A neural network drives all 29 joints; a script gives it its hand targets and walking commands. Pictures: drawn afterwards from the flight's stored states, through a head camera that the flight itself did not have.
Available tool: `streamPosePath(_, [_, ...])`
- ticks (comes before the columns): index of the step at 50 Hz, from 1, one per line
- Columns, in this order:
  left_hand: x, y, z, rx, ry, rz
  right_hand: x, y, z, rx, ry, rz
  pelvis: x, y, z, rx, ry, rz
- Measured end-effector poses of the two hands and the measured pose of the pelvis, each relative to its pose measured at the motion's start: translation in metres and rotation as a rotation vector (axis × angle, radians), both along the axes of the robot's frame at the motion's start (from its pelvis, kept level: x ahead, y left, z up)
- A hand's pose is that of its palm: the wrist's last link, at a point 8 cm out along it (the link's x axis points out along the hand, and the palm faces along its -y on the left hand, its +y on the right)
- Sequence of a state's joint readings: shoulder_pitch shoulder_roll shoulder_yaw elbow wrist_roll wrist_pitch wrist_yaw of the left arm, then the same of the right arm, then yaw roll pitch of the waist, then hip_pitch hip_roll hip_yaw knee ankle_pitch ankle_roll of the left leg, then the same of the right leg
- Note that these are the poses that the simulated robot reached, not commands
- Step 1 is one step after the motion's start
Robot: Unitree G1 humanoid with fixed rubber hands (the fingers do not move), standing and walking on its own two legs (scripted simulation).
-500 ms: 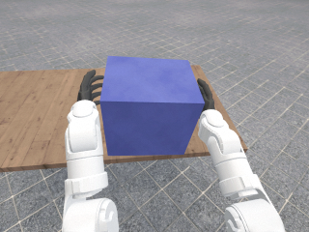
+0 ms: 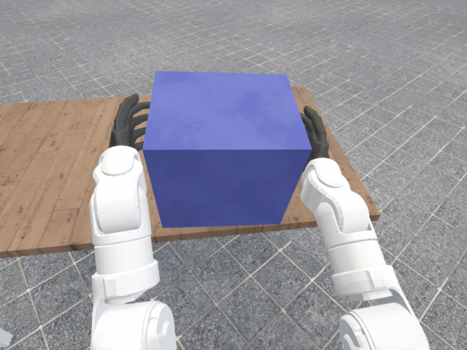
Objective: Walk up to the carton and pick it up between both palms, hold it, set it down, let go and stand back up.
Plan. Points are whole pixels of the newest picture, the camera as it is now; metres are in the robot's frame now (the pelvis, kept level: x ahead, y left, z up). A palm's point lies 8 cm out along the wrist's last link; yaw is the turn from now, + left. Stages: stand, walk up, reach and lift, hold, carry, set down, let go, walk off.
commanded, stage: hold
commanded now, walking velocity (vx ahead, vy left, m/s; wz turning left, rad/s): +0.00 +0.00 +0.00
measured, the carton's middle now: (222, 153) +0.36 +0.01 +0.18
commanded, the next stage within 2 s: none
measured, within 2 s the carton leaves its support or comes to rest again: neither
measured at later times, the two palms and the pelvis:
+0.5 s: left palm (116, 149) +0.36 +0.17 +0.20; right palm (299, 148) +0.36 -0.12 +0.17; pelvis +0.00 -0.01 +0.00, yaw +2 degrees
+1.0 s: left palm (125, 142) +0.36 +0.15 +0.21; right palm (311, 152) +0.35 -0.14 +0.17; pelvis -0.01 -0.01 +0.00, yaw -1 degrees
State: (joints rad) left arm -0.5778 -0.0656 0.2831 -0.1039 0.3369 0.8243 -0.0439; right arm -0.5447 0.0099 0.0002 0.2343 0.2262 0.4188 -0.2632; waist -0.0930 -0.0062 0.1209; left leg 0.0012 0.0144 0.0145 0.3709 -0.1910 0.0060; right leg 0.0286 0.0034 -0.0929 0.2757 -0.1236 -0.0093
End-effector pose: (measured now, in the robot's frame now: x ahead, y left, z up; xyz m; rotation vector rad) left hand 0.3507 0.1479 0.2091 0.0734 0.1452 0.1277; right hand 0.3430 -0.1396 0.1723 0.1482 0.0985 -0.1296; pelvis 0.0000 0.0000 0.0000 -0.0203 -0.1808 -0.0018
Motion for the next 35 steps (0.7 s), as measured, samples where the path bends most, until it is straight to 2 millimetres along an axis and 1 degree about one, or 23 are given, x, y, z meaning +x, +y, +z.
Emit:
streamPosePath(4, [-0.003,-0.006,0.000,-0.003,0.004,-0.012,-0.007,-0.006,-0.001,-0.015,0.004,-0.013,-0.002,0.002,0.000,0.003,-0.008,-0.025])
streamPosePath(8, [-0.002,-0.006,-0.003,-0.011,0.031,-0.002,-0.006,-0.006,-0.004,-0.038,0.030,-0.005,-0.004,0.000,0.000,0.009,-0.006,-0.038])
streamPosePath(16, [0.004,0.007,-0.003,-0.026,0.034,0.041,0.011,0.007,0.002,-0.053,0.030,0.033,-0.005,-0.008,0.000,0.014,0.018,-0.008])
streamPosePath(20, [0.008,0.014,-0.005,-0.032,0.038,0.056,0.020,0.014,0.003,-0.060,0.033,0.049,-0.002,-0.011,0.000,0.011,0.022,0.015])
streamPosePath(23, [0.010,0.017,-0.008,-0.034,0.039,0.057,0.023,0.016,0.002,-0.057,0.033,0.053,0.001,-0.011,0.001,0.006,0.020,0.029])
streamPosePath(26, [0.007,0.017,-0.009,-0.035,0.021,0.050,0.020,0.016,0.002,-0.047,0.016,0.049,0.006,-0.010,0.001,0.001,0.015,0.035])
streamPosePath(30, [0.001,0.014,-0.011,-0.026,0.009,0.037,0.011,0.012,0.001,-0.035,0.005,0.038,0.009,-0.007,0.000,-0.004,-0.002,0.029])
streamPosePath(35, [-0.007,0.006,-0.013,-0.016,0.018,0.018,-0.003,0.005,-0.004,-0.019,0.014,0.018,0.007,-0.004,-0.001,-0.005,-0.019,0.006])
